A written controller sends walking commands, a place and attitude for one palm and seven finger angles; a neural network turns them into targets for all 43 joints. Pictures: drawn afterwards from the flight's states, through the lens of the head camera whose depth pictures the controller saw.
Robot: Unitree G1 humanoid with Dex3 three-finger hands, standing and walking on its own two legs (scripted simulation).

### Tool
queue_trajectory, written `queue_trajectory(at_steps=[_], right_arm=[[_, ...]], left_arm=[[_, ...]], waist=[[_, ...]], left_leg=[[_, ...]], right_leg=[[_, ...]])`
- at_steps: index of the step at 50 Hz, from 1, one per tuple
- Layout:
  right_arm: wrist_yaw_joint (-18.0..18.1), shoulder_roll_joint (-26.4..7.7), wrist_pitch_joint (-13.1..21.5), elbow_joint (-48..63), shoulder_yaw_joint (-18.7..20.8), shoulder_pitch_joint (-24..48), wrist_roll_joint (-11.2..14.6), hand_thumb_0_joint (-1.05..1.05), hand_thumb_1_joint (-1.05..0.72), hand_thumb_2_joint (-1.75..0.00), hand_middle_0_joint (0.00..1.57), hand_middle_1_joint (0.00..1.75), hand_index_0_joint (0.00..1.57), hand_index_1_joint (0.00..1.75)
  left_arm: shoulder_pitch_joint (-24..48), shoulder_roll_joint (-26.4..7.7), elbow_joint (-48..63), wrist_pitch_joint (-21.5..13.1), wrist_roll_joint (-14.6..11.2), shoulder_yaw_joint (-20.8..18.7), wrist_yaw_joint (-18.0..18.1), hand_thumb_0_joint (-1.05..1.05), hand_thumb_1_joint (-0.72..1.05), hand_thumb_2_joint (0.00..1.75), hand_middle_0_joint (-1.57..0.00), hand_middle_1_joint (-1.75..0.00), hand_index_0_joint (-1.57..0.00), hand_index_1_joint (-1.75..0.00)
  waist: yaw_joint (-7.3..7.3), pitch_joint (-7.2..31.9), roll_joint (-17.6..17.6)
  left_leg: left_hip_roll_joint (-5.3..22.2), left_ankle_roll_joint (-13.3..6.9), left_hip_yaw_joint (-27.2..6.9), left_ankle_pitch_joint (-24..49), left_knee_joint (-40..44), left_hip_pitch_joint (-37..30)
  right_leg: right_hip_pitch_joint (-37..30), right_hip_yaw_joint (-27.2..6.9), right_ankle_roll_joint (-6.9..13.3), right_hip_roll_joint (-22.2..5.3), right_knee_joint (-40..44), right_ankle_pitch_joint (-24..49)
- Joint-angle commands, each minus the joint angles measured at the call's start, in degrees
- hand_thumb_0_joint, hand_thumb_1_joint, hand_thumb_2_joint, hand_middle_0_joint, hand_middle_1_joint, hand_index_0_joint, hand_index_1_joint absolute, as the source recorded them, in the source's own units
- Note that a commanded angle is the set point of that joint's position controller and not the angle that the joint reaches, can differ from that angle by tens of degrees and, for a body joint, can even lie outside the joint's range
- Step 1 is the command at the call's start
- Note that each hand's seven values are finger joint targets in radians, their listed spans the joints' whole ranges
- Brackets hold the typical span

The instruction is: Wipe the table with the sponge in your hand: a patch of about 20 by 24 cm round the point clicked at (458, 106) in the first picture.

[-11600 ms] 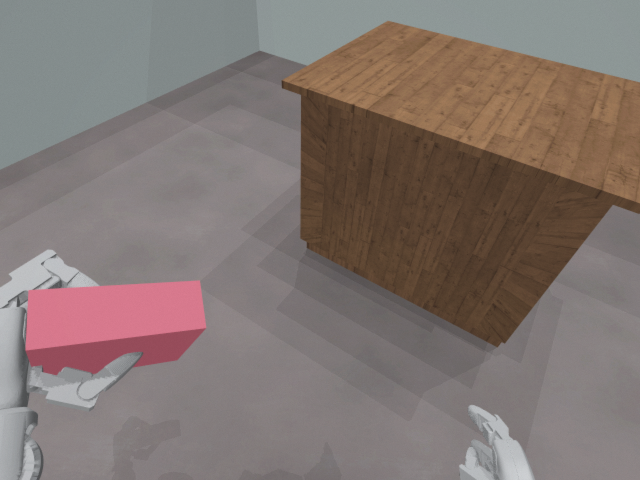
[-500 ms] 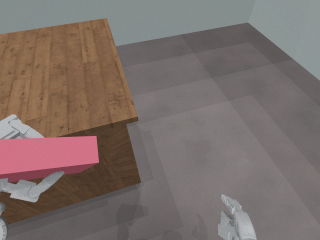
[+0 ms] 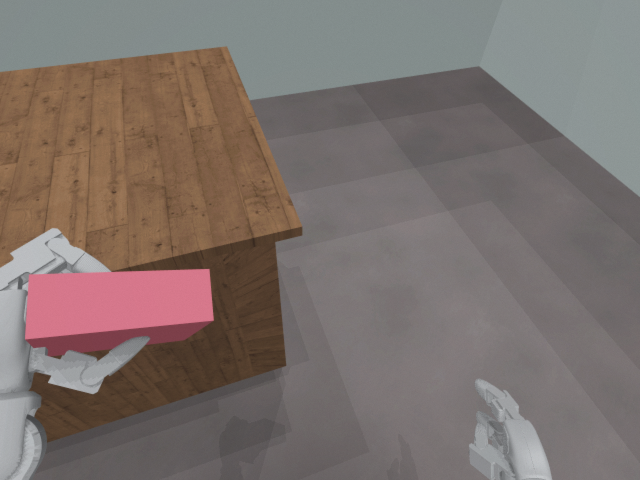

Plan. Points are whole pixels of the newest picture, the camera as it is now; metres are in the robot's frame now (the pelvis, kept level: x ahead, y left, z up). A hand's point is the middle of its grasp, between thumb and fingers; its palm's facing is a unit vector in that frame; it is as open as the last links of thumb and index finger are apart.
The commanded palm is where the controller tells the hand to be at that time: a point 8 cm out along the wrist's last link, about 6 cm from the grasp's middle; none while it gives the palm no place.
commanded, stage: come to a stop and stand still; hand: left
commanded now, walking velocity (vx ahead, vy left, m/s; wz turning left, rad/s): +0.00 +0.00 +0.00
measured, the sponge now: (149, 312) +0.24 +0.19 +0.14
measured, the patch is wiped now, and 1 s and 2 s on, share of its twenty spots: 0.00 0.00 0.00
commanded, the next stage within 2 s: look again from close up in 0.36 s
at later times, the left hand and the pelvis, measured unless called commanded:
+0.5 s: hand (61, 309) +0.23 +0.26 +0.16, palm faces +0.41 -0.84 -0.35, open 9.0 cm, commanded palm +0.16 +0.29 +0.18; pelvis +0.01 +0.00 +0.01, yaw +2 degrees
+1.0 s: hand (61, 300) +0.23 +0.26 +0.16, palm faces +0.41 -0.84 -0.37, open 9.0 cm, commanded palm +0.18 +0.29 +0.18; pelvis +0.03 +0.00 +0.01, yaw +2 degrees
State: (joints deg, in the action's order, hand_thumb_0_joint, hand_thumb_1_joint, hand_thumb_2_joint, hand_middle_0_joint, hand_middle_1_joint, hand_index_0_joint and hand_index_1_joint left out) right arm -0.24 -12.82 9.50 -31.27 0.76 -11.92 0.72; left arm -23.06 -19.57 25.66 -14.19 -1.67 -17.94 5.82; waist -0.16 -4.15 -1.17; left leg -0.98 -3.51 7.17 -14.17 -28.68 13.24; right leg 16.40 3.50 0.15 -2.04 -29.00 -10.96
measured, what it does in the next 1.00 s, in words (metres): stands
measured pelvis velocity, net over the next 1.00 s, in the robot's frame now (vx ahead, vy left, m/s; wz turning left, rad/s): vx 0.03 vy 0.00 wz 0.04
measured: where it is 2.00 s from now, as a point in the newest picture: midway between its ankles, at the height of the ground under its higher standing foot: outside the picture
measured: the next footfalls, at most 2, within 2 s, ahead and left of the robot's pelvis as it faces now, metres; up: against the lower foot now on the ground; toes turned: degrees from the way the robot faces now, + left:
right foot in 1.68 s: +0.12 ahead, -0.03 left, +0.00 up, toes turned -12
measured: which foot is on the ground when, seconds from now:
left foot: down 0.00-1.00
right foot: down 0.00-1.00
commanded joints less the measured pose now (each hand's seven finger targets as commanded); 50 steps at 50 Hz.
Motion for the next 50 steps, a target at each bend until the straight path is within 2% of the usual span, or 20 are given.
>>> queue_trajectory(at_steps=[1,3,5,6,9,10,12,17,20,25,27,31,33,35,37,41,42,45,47,50], right_arm=[[1.6,-6.0,2.0,9.3,1.4,5.1,-0.1,0.00,-0.90,-0.90,0.20,0.30,0.20,0.30],[1.9,-5.5,2.0,9.2,0.9,4.8,-0.1,0.00,-0.90,-0.90,0.20,0.30,0.20,0.30],[2.0,-5.2,2.7,9.2,0.7,4.9,-0.3,0.00,-0.90,-0.90,0.20,0.30,0.20,0.30],[1.9,-5.2,3.0,8.7,0.5,4.3,-0.4,0.00,-0.90,-0.90,0.20,0.30,0.20,0.30],[1.3,-5.4,4.3,7.7,0.3,3.5,-0.4,0.00,-0.90,-0.90,0.20,0.30,0.20,0.30],[1.2,-5.1,4.5,7.8,0.1,4.1,-0.6,0.00,-0.90,-0.90,0.20,0.30,0.20,0.30],[1.1,-5.4,4.5,7.0,0.0,3.4,-0.6,0.00,-0.90,-0.90,0.20,0.30,0.20,0.30],[1.4,-5.4,3.4,6.7,-0.1,3.6,-1.2,0.00,-0.90,-0.90,0.20,0.30,0.20,0.30],[1.8,-5.4,2.8,7.1,-0.1,4.2,-1.6,0.00,-0.90,-0.90,0.20,0.30,0.20,0.30],[1.8,-5.2,2.2,8.5,-0.1,4.4,-1.6,0.00,-0.90,-0.90,0.20,0.30,0.20,0.30],[1.8,-5.4,1.9,8.6,0.3,4.0,-1.5,0.00,-0.90,-0.90,0.20,0.30,0.20,0.30],[1.9,-5.7,1.2,8.6,0.5,3.6,-1.2,0.00,-0.90,-0.90,0.20,0.30,0.20,0.30],[2.2,-6.0,0.7,8.4,0.7,3.5,-1.1,0.00,-0.90,-0.90,0.20,0.30,0.20,0.30],[2.5,-6.2,0.2,8.3,0.8,3.6,-1.1,0.00,-0.90,-0.90,0.20,0.30,0.20,0.30],[2.7,-6.1,-0.1,8.4,0.8,3.8,-1.0,0.00,-0.90,-0.90,0.20,0.30,0.20,0.30],[3.0,-6.2,-0.6,8.6,0.7,4.4,-1.2,0.00,-0.90,-0.90,0.20,0.30,0.20,0.30],[3.0,-6.3,-0.7,8.6,0.8,4.4,-1.3,0.00,-0.90,-0.90,0.20,0.30,0.20,0.30],[2.8,-6.8,-1.0,8.8,0.9,4.8,-1.8,0.00,-0.90,-0.90,0.20,0.30,0.20,0.30],[2.8,-6.6,-1.2,8.9,0.9,5.0,-1.9,0.00,-0.90,-0.90,0.20,0.30,0.20,0.30],[2.6,-7.0,-1.8,8.8,1.1,5.1,-2.0,0.00,-0.90,-0.90,0.20,0.30,0.20,0.30]], left_arm=[[3.9,-14.7,10.2,-3.5,-1.2,-13.7,2.1,0.00,0.10,1.30,-1.20,-1.60,-1.20,-1.60],[8.0,-13.9,9.2,-3.7,-1.0,-13.2,2.0,0.00,0.10,1.30,-1.20,-1.60,-1.20,-1.60],[12.4,-12.9,10.3,-4.0,-0.7,-11.6,1.5,0.00,0.10,1.30,-1.20,-1.60,-1.20,-1.60],[12.5,-12.6,9.2,-4.1,-0.6,-10.9,1.4,0.00,0.10,1.30,-1.20,-1.60,-1.20,-1.60],[13.3,-8.1,9.6,-3.8,0.2,-5.2,0.7,0.00,0.10,1.30,-1.20,-1.60,-1.20,-1.60],[13.6,-6.5,9.9,-3.5,0.2,-3.3,0.4,0.00,0.10,1.30,-1.20,-1.60,-1.20,-1.60],[13.8,-5.9,8.2,-2.8,1.0,-2.2,0.6,0.00,0.10,1.30,-1.20,-1.60,-1.20,-1.60],[13.1,-8.2,6.2,-1.8,1.6,-4.9,1.1,0.00,0.10,1.30,-1.20,-1.60,-1.20,-1.60],[12.2,-10.8,7.7,-1.9,1.1,-7.8,1.1,0.00,0.10,1.30,-1.20,-1.60,-1.20,-1.60],[7.1,-10.7,11.9,-2.4,-0.1,-8.5,0.6,0.00,0.10,1.30,-1.20,-1.60,-1.20,-1.60],[4.6,-10.5,13.0,-2.3,-0.4,-8.4,0.4,0.00,0.10,1.30,-1.20,-1.60,-1.20,-1.60],[1.3,-9.7,12.0,-1.6,-0.9,-7.8,0.3,0.00,0.10,1.30,-1.20,-1.60,-1.20,-1.60],[0.6,-9.6,10.6,-1.3,-1.1,-7.9,0.4,0.00,0.10,1.30,-1.20,-1.60,-1.20,-1.60],[2.2,-10.1,11.1,-1.2,-0.9,-8.0,0.6,0.00,0.10,1.30,-1.20,-1.60,-1.20,-1.60],[2.5,-9.9,10.7,-1.1,-1.1,-7.6,0.5,0.00,0.10,1.30,-1.20,-1.60,-1.20,-1.60],[4.7,-10.4,12.3,-1.0,-1.0,-7.2,0.8,0.00,0.10,1.30,-1.20,-1.60,-1.20,-1.60],[4.0,-10.5,11.9,-1.0,-0.9,-7.2,0.9,0.00,0.10,1.30,-1.20,-1.60,-1.20,-1.60],[4.6,-10.2,12.4,-1.0,-1.0,-6.6,1.2,0.00,0.10,1.30,-1.20,-1.60,-1.20,-1.60],[3.6,-10.4,10.9,-0.9,-1.1,-7.0,1.3,0.00,0.10,1.30,-1.20,-1.60,-1.20,-1.60],[4.6,-10.5,10.0,-1.0,-1.0,-7.1,1.4,0.00,0.10,1.30,-1.20,-1.60,-1.20,-1.60]], waist=[[-1.98,5.1,2.7],[-1.84,4.3,6.5],[-1.70,4.4,9.1],[-1.80,5.3,7.8],[-1.67,7.0,5.9],[-1.62,6.9,6.7],[-1.64,5.4,4.9],[-1.68,4.8,2.7],[-1.61,5.9,3.4],[-1.60,12.2,6.3],[-1.52,13.9,5.5],[-1.24,13.9,4.5],[-1.21,13.4,3.2],[-0.98,12.9,4.6],[-1.10,12.6,4.3],[-1.01,12.4,5.4],[-1.00,12.6,4.4],[-0.55,11.5,4.7],[-0.54,9.6,2.2],[0.05,7.9,1.5]], left_leg=[[9.2,1.0,-13.0,-13.4,16.2,12.3],[10.0,0.5,-12.9,-18.3,18.1,14.8],[9.7,0.5,-12.0,-18.7,17.8,13.3],[9.5,0.5,-12.0,-17.2,16.9,12.2],[7.7,1.2,-11.1,-13.8,14.7,7.5],[7.4,1.6,-10.9,-13.6,15.0,5.7],[7.4,1.8,-11.6,-16.4,16.1,7.8],[5.0,2.7,-10.5,-12.4,14.3,5.8],[3.5,3.2,-9.2,-6.4,12.5,3.6],[2.7,3.9,-8.3,9.0,10.0,-0.3],[2.8,4.3,-7.6,14.8,8.6,-2.6],[2.9,5.0,-7.3,20.3,7.6,-4.3],[3.1,4.9,-7.2,19.5,7.7,-4.1],[2.8,5.2,-7.4,19.9,8.2,-4.1],[3.1,5.2,-7.3,19.7,8.5,-4.8],[2.9,4.8,-6.9,15.9,8.8,-4.2],[2.7,4.2,-6.4,13.5,8.0,-3.9],[2.1,3.4,-6.6,5.0,7.6,-1.6],[1.9,2.7,-6.1,0.0,6.9,-0.8],[1.7,2.3,-6.7,-3.2,5.2,0.7]], right_leg=[[-10.5,-2.6,0.8,-0.2,-0.5,-7.0],[-12.0,-2.3,0.6,0.2,-2.1,-6.7],[-11.7,-2.7,0.7,0.4,-1.4,-5.4],[-12.3,-2.9,0.7,0.2,-0.3,-4.5],[-10.9,-4.8,0.8,0.4,3.0,-3.8],[-9.4,-5.1,0.8,0.7,3.8,-4.4],[-9.5,-5.5,0.4,1.3,4.3,-5.9],[-8.1,-7.2,0.5,1.4,9.7,-5.9],[-7.9,-7.8,0.9,1.3,12.0,-4.1],[-13.2,-5.6,1.0,1.4,8.7,9.9],[-13.5,-4.9,0.9,1.7,7.8,15.0],[-12.7,-4.2,0.6,1.6,7.4,18.8],[-12.4,-4.2,0.4,1.4,8.1,18.9],[-12.2,-4.2,0.5,1.5,7.8,18.9],[-11.6,-3.9,0.3,1.8,8.0,17.8],[-12.0,-4.5,0.5,1.5,8.3,15.8],[-11.9,-5.0,0.7,1.1,8.7,15.0],[-10.6,-6.9,1.7,-0.2,9.3,6.9],[-7.9,-8.9,2.1,-0.7,11.1,0.2],[-5.2,-11.3,3.2,-2.1,12.0,-7.0]])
